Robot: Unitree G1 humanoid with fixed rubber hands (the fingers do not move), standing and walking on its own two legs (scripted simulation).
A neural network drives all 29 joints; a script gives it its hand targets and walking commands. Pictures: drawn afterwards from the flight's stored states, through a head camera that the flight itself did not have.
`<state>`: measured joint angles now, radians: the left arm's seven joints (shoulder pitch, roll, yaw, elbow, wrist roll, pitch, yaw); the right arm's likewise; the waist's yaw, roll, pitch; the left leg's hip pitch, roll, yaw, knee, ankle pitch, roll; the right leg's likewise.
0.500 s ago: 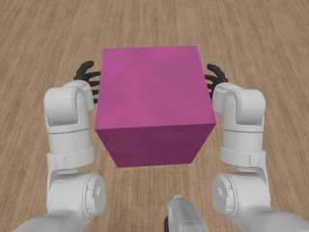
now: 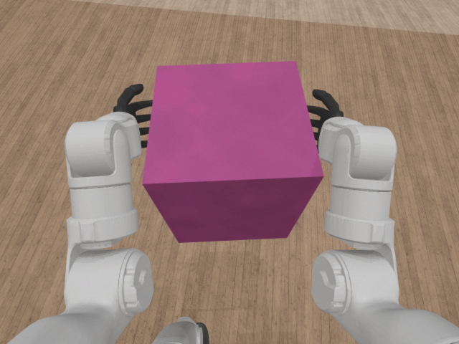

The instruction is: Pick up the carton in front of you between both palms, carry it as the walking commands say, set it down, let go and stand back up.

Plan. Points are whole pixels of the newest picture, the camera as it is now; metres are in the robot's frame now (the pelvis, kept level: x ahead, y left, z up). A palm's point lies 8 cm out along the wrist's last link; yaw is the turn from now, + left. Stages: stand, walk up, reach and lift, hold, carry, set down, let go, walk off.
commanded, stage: carry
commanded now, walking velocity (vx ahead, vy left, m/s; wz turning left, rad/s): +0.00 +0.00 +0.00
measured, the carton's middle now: (230, 162) +0.39 +0.01 +0.10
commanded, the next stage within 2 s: none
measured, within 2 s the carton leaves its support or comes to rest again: neither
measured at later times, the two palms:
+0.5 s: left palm (147, 76) +0.50 +0.15 +0.19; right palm (321, 82) +0.50 -0.15 +0.19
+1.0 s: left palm (152, 85) +0.50 +0.15 +0.17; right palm (320, 92) +0.50 -0.15 +0.17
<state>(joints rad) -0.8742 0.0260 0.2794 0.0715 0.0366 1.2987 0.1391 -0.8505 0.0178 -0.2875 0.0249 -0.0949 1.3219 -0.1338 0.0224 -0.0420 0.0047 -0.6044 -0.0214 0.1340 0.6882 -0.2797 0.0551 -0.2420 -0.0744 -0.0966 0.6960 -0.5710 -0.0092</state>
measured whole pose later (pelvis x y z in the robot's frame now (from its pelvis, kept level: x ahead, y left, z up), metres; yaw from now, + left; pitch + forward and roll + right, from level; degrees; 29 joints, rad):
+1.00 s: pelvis +0.16 +0.00 +0.04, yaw +0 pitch +0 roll +0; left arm -0.67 0.00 0.21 0.25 0.09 1.22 0.11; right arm -0.67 0.00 -0.19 0.26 -0.07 1.23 -0.13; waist -0.01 0.00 -0.09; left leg -0.18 -0.01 0.10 0.52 -0.49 0.01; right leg -0.17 0.01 -0.06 0.53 -0.52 -0.04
